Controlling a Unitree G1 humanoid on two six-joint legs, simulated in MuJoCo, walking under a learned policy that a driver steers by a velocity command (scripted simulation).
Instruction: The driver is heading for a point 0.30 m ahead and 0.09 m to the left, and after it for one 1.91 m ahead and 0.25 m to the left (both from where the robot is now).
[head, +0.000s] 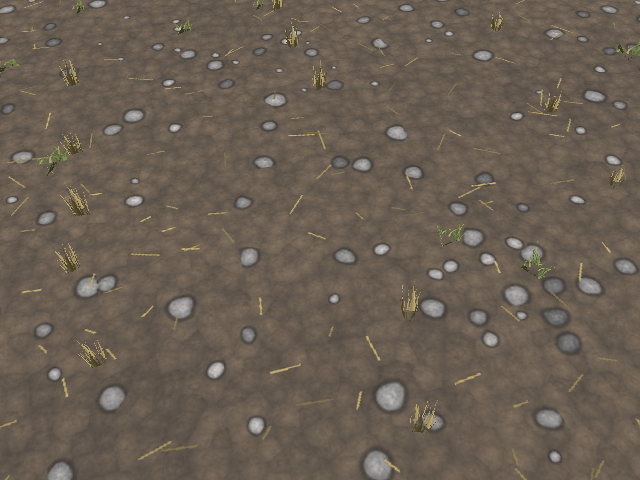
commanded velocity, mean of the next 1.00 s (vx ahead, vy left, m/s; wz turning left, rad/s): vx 0.17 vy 0.00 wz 0.37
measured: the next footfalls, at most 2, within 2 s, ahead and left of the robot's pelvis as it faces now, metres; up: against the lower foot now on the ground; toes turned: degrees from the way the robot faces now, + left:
left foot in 0.18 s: +0.04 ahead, +0.14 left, +0.00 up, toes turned +9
right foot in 0.66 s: +0.26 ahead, -0.03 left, +0.00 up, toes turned +21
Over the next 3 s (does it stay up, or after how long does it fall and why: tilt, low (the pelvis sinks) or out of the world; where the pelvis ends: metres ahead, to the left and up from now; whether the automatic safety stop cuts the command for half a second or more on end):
stays up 0.95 0.01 -0.01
